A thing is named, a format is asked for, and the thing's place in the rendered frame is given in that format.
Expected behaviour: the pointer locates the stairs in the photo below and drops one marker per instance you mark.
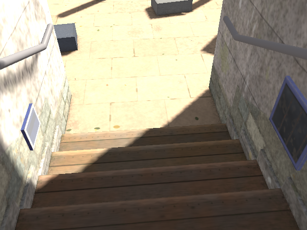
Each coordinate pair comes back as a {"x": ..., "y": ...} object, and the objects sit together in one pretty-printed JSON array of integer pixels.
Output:
[{"x": 161, "y": 178}]

